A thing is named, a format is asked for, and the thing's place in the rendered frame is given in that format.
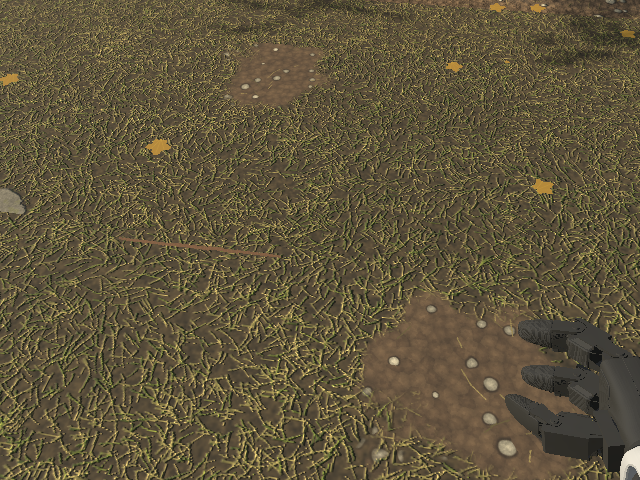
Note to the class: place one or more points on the right robot forearm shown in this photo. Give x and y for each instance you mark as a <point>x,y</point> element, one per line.
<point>630,465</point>

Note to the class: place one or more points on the robot right hand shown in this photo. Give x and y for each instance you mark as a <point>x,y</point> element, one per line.
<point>612,398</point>

